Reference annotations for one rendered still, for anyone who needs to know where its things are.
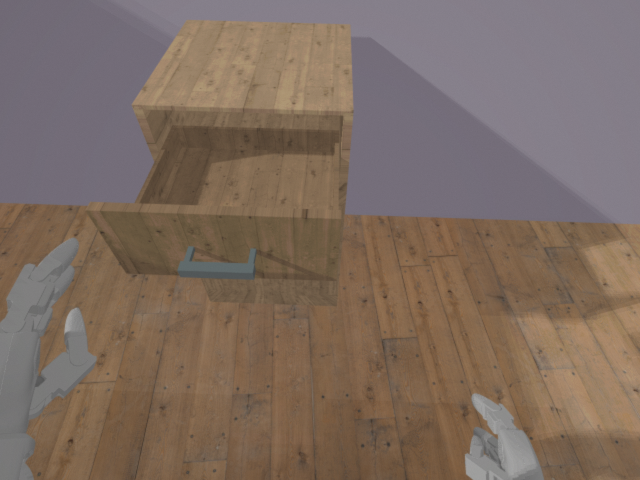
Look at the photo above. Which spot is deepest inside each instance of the robot left forearm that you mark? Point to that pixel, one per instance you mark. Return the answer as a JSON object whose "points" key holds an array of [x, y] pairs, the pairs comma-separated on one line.
{"points": [[15, 449]]}

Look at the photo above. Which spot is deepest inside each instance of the left robot hand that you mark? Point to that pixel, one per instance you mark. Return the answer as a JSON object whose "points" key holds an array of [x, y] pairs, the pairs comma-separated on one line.
{"points": [[29, 304]]}

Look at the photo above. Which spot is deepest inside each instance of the cabinet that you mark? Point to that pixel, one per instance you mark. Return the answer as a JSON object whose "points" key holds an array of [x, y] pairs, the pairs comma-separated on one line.
{"points": [[256, 75]]}

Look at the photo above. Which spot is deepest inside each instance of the drawer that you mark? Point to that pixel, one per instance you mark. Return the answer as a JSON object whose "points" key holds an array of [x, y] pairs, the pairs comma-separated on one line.
{"points": [[225, 190]]}

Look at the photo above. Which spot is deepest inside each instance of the handle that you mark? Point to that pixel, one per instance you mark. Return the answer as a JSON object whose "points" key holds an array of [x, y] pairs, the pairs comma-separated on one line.
{"points": [[218, 270]]}

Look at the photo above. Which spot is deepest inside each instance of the right robot hand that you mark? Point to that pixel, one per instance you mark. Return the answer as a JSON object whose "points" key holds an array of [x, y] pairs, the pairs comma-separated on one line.
{"points": [[511, 456]]}

